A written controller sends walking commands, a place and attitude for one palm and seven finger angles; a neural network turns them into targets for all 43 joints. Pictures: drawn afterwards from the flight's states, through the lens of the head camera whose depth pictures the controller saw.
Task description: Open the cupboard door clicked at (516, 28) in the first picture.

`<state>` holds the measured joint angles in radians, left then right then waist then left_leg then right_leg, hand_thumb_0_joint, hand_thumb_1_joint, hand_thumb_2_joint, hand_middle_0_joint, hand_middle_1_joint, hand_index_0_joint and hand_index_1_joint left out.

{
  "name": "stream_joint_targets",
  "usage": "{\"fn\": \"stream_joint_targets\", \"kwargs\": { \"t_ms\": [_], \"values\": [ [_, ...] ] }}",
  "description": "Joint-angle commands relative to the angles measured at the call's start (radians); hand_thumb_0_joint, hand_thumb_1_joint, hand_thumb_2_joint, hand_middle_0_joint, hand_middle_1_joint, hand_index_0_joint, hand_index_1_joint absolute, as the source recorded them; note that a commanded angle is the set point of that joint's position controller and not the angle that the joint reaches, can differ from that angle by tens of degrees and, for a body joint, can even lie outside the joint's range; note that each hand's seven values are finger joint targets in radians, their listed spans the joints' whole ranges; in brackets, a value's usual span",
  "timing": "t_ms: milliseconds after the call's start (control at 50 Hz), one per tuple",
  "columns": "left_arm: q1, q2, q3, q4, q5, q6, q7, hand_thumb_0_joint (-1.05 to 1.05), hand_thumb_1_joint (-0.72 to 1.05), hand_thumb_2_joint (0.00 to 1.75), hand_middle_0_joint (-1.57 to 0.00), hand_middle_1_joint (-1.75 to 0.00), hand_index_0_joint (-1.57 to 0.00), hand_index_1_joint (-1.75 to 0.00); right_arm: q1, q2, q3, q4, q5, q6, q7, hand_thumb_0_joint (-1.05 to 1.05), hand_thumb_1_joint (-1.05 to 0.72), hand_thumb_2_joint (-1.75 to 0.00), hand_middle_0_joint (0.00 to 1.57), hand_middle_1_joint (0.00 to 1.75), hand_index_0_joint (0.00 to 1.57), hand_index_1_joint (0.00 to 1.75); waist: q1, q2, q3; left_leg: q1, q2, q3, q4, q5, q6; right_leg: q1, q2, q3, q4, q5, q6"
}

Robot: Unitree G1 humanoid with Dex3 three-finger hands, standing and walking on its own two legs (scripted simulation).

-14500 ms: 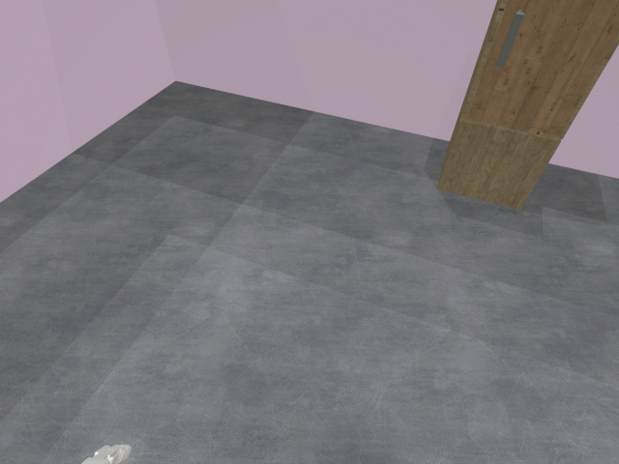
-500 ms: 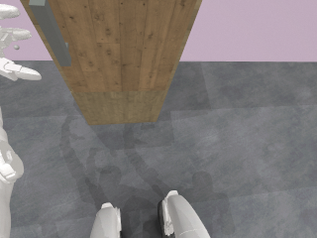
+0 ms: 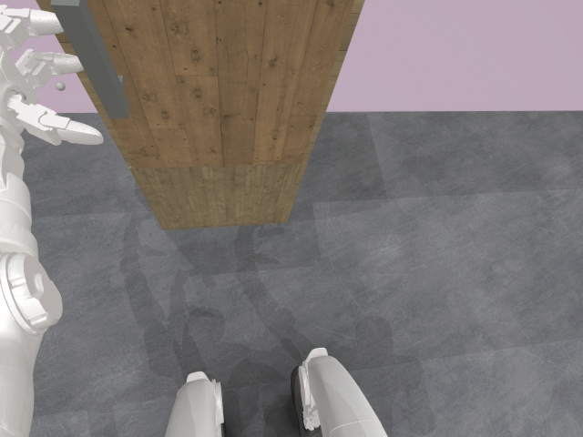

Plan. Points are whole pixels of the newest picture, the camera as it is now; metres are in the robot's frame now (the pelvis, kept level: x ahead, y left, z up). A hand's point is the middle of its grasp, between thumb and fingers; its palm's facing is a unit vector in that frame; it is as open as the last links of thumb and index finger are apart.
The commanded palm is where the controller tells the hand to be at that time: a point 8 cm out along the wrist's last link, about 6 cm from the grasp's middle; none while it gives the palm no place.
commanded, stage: slide the fingers in behind the handle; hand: left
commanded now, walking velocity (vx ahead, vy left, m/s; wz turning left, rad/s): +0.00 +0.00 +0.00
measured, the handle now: (99, 50) +0.59 +0.18 +0.08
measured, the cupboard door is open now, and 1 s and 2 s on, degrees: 0 0 0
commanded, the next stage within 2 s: close the thumb around the handle in 1.24 s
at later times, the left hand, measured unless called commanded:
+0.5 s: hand (85, 84) +0.55 +0.20 +0.07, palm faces -0.03 -1.00 -0.01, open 13.9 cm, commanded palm +0.53 +0.23 +0.08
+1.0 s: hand (116, 83) +0.55 +0.16 +0.07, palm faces -0.02 -1.00 -0.03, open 13.9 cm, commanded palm +0.53 +0.21 +0.08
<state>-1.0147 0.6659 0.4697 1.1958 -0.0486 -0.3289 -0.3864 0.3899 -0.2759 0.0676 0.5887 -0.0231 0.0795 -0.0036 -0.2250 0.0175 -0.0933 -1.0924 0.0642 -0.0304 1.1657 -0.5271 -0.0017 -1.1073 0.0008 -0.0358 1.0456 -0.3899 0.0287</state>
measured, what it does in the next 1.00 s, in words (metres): stands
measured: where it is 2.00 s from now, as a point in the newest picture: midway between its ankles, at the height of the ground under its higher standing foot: outside the picture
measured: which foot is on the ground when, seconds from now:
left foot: down 0.00-1.00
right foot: down 0.00-1.00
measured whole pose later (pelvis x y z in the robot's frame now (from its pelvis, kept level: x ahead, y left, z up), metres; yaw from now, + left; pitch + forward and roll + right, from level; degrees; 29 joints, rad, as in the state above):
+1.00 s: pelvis +0.01 -0.01 +0.00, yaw +1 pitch +25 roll -3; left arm -1.00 0.51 0.40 1.18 -0.02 -0.38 -0.22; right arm 0.38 -0.25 0.05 0.59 -0.04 0.07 0.02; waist -0.21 0.03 -0.11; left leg -1.05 0.06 -0.02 1.14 -0.54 -0.01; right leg -1.08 -0.01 -0.02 1.06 -0.42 0.02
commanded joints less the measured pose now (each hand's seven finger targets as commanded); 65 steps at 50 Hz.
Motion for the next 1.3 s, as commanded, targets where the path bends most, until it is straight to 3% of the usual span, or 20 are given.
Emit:
{"fn": "stream_joint_targets", "kwargs": {
  "t_ms": [0, 60, 100, 160, 300, 340, 540, 660, 720, 760, 800, 820, 880, 960, 1020, 1080, 1140, 1160, 1180, 1280],
  "values": [
    [-0.439, 0.267, 0.013, -0.209, -0.010, -0.063, 0.035, 0.00, -0.50, 0.30, -0.30, -1.20, -0.30, -1.20, 0.197, -0.188, -0.071, -0.038, -0.006, -0.010, -0.007, 0.00, -0.90, -0.90, 0.20, 0.30, 0.20, 0.30, -0.003, 0.207, -0.519, 0.387, -0.027, -0.027, -0.145, 0.415, 0.022, 0.260, 0.045, -0.016, -0.091, 0.227, -0.047],
    [-0.449, 0.248, 0.005, -0.196, -0.008, -0.061, 0.053, 0.00, -0.50, 0.30, -0.30, -1.20, -0.30, -1.20, 0.198, -0.186, -0.071, -0.039, -0.006, -0.011, -0.005, 0.00, -0.90, -0.90, 0.20, 0.30, 0.20, 0.30, -0.009, 0.192, -0.500, 0.362, -0.029, -0.022, -0.147, 0.386, 0.025, 0.262, 0.046, -0.013, -0.096, 0.213, -0.046],
    [-0.445, 0.282, 0.038, -0.202, -0.010, -0.072, 0.058, 0.00, -0.50, 0.30, -0.30, -1.20, -0.30, -1.20, 0.206, -0.189, -0.072, -0.041, -0.009, -0.011, -0.008, 0.00, -0.90, -0.90, 0.20, 0.30, 0.20, 0.30, 0.001, 0.173, -0.538, 0.367, -0.030, -0.025, -0.144, 0.411, 0.024, 0.293, 0.046, -0.012, -0.087, 0.241, -0.048],
    [-0.454, 0.213, -0.007, -0.213, -0.011, -0.078, 0.061, 0.00, -0.50, 0.30, -0.30, -1.20, -0.30, -1.20, 0.206, -0.182, -0.074, -0.033, -0.012, -0.016, -0.002, 0.00, -0.90, -0.90, 0.20, 0.30, 0.20, 0.30, -0.010, 0.197, -0.542, 0.394, -0.029, -0.024, -0.142, 0.427, 0.021, 0.268, 0.044, -0.013, -0.089, 0.246, -0.047],
    [-0.424, 0.189, -0.005, -0.246, -0.020, -0.078, 0.067, 0.00, -0.50, 0.30, -0.30, -1.20, -0.30, -1.20, 0.217, -0.178, -0.082, -0.033, -0.012, -0.010, 0.002, 0.00, -0.90, -0.90, 0.20, 0.30, 0.20, 0.30, 0.002, 0.184, -0.581, 0.404, -0.032, -0.012, -0.135, 0.485, 0.022, 0.320, 0.045, -0.007, -0.085, 0.327, -0.046],
    [-0.394, 0.196, 0.002, -0.216, -0.018, -0.071, 0.070, 0.00, -0.50, 0.30, -0.30, -1.20, -0.30, -1.20, 0.215, -0.178, -0.080, -0.033, -0.010, -0.006, 0.001, 0.00, -0.90, -0.90, 0.20, 0.30, 0.20, 0.30, 0.003, 0.150, -0.544, 0.372, -0.033, -0.010, -0.140, 0.466, 0.024, 0.332, 0.046, -0.007, -0.090, 0.324, -0.045],
    [-0.362, 0.146, -0.010, -0.270, -0.026, -0.103, 0.095, 0.00, -0.50, 0.30, -0.30, -1.20, -0.30, -1.20, 0.205, -0.167, -0.089, -0.033, -0.013, -0.013, 0.009, 0.00, -0.90, -0.90, 0.20, 0.30, 0.20, 0.30, 0.021, 0.184, -0.574, 0.415, -0.035, -0.005, -0.139, 0.513, 0.017, 0.354, 0.045, -0.007, -0.085, 0.367, -0.050],
    [-0.410, 0.058, -0.077, -0.253, -0.028, -0.089, 0.113, 0.00, -0.50, 0.30, -0.30, -1.20, -0.30, -1.20, 0.197, -0.165, -0.092, -0.027, -0.010, -0.013, 0.010, 0.00, -0.90, -0.90, 0.20, 0.30, 0.20, 0.30, -0.008, 0.166, -0.511, 0.415, -0.036, -0.010, -0.152, 0.468, 0.017, 0.306, 0.044, -0.014, -0.097, 0.314, -0.046],
    [-0.411, 0.072, -0.054, -0.272, -0.030, -0.108, 0.133, 0.00, -0.50, 0.30, -0.30, -1.20, -0.30, -1.20, 0.197, -0.165, -0.094, -0.024, -0.015, -0.017, 0.011, 0.00, -0.90, -0.90, 0.20, 0.30, 0.20, 0.30, 0.005, 0.185, -0.556, 0.450, -0.036, -0.017, -0.145, 0.512, 0.010, 0.309, 0.044, -0.016, -0.087, 0.335, -0.049],
    [-0.424, 0.054, -0.062, -0.247, -0.029, -0.109, 0.147, 0.00, -0.50, 0.30, -0.30, -1.20, -0.30, -1.20, 0.194, -0.162, -0.092, -0.020, -0.016, -0.020, 0.011, 0.00, -0.90, -0.90, 0.20, 0.30, 0.20, 0.30, -0.009, 0.124, -0.531, 0.397, -0.039, -0.011, -0.140, 0.465, 0.018, 0.320, 0.043, -0.012, -0.089, 0.322, -0.044],
    [-0.440, 0.077, -0.049, -0.243, -0.017, -0.119, 0.160, 0.00, -0.50, 0.30, -0.30, -1.20, -0.30, -1.20, 0.197, -0.163, -0.090, -0.019, -0.019, -0.023, 0.011, 0.00, -0.90, -0.90, 0.20, 0.30, 0.20, 0.30, -0.003, 0.139, -0.531, 0.391, -0.041, -0.017, -0.145, 0.462, 0.016, 0.324, 0.041, -0.013, -0.081, 0.320, -0.047],
    [-0.425, 0.044, -0.074, -0.230, -0.009, -0.117, 0.163, 0.00, -0.50, 0.30, -0.30, -1.20, -0.30, -1.20, 0.194, -0.159, -0.090, -0.022, -0.018, -0.022, 0.014, 0.00, -0.90, -0.90, 0.20, 0.30, 0.20, 0.30, -0.001, 0.160, -0.528, 0.393, -0.044, -0.012, -0.145, 0.457, 0.014, 0.312, 0.039, -0.013, -0.082, 0.311, -0.047],
    [-0.409, 0.103, -0.027, -0.226, 0.006, -0.123, 0.180, 0.00, -0.50, 0.30, -0.30, -1.20, -0.30, -1.20, 0.199, -0.163, -0.088, -0.031, -0.023, -0.022, 0.014, 0.00, -0.90, -0.90, 0.20, 0.30, 0.20, 0.30, 0.016, 0.155, -0.553, 0.384, -0.046, -0.010, -0.138, 0.466, 0.018, 0.334, 0.040, -0.009, -0.071, 0.324, -0.051],
    [-0.416, 0.112, -0.026, -0.215, 0.010, -0.114, 0.183, 0.00, -0.50, 0.30, -0.30, -1.20, -0.30, -1.20, 0.193, -0.161, -0.085, -0.038, -0.018, -0.018, 0.013, 0.00, -0.90, -0.90, 0.20, 0.30, 0.20, 0.30, 0.008, 0.119, -0.543, 0.335, -0.048, 0.001, -0.141, 0.429, 0.023, 0.368, 0.038, 0.001, -0.080, 0.329, -0.044],
    [-0.422, 0.133, -0.008, -0.261, 0.005, -0.129, 0.173, 0.00, -0.50, 0.30, -0.30, -1.20, -0.30, -1.20, 0.195, -0.162, -0.088, -0.039, -0.020, -0.021, 0.012, 0.00, -0.90, -0.90, 0.20, 0.30, 0.20, 0.30, 0.024, 0.156, -0.604, 0.374, -0.047, -0.002, -0.139, 0.462, 0.018, 0.384, 0.037, 0.001, -0.072, 0.352, -0.048],
    [-0.422, 0.087, -0.035, -0.220, -0.010, -0.120, 0.163, 0.00, -0.50, 0.30, -0.30, -1.20, -0.30, -1.20, 0.197, -0.161, -0.086, -0.036, -0.019, -0.023, 0.008, 0.00, -0.90, -0.90, 0.20, 0.30, 0.20, 0.30, -0.003, 0.088, -0.547, 0.334, -0.047, 0.001, -0.141, 0.420, 0.028, 0.377, 0.041, 0.002, -0.084, 0.336, -0.043],
    [-0.434, 0.095, -0.041, -0.188, -0.008, -0.103, 0.155, 0.00, -0.50, 0.30, -0.30, -1.20, -0.30, -1.20, 0.194, -0.163, -0.084, -0.030, -0.012, -0.025, 0.004, 0.00, -0.90, -0.90, 0.20, 0.30, 0.20, 0.30, -0.005, 0.097, -0.511, 0.287, -0.051, 0.011, -0.148, 0.348, 0.030, 0.379, 0.038, 0.011, -0.099, 0.285, -0.040],
    [-0.437, 0.110, -0.035, -0.193, -0.001, -0.103, 0.155, 0.00, -0.50, 0.30, -0.30, -1.20, -0.30, -1.20, 0.198, -0.165, -0.085, -0.029, -0.013, -0.026, 0.002, 0.00, -0.90, -0.90, 0.20, 0.30, 0.20, 0.30, -0.002, 0.088, -0.517, 0.284, -0.051, 0.008, -0.149, 0.350, 0.031, 0.383, 0.037, 0.010, -0.097, 0.286, -0.041],
    [-0.460, 0.089, -0.054, -0.217, -0.003, -0.112, 0.153, 0.00, -0.50, 0.30, -0.30, -1.20, -0.30, -1.20, 0.200, -0.163, -0.084, -0.031, -0.016, -0.029, 0.001, 0.00, -0.90, -0.90, 0.20, 0.30, 0.20, 0.30, -0.005, 0.138, -0.532, 0.322, -0.053, 0.006, -0.148, 0.370, 0.029, 0.361, 0.037, 0.009, -0.093, 0.292, -0.045],
    [-0.460, 0.077, -0.060, -0.205, -0.011, -0.122, 0.152, 0.00, -0.50, 0.30, -0.30, -1.20, -0.30, -1.20, 0.205, -0.167, -0.085, -0.019, -0.019, -0.035, 0.002, 0.00, -0.90, -0.90, 0.20, 0.30, 0.20, 0.30, -0.011, 0.131, -0.535, 0.344, -0.048, -0.004, -0.141, 0.382, 0.027, 0.325, 0.038, 0.000, -0.090, 0.274, -0.046]
  ]
}}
